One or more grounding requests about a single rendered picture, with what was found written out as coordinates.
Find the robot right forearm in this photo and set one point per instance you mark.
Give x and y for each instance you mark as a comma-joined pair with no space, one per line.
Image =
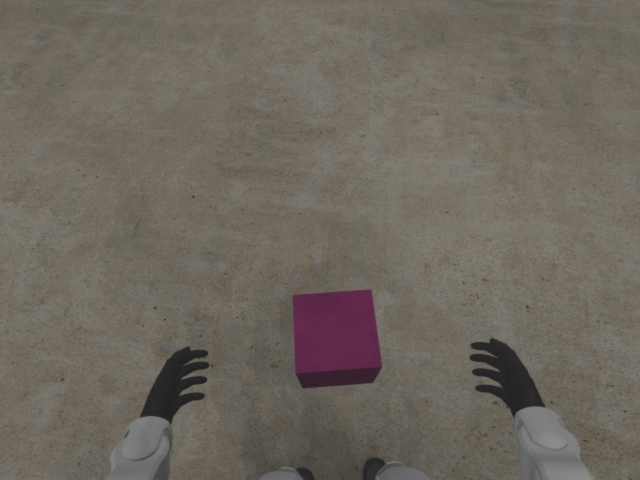
546,450

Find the robot right shin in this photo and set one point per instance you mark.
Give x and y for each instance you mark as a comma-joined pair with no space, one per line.
390,465

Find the right robot foot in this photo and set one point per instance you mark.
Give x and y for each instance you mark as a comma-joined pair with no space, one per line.
372,467

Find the right robot hand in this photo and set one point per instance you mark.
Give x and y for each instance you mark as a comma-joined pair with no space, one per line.
519,390

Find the robot left forearm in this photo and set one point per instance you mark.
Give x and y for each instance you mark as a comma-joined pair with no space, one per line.
144,452

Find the carton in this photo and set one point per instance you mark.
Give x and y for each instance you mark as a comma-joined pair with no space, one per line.
335,338

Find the left robot hand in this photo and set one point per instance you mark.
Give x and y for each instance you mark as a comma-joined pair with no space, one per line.
164,400

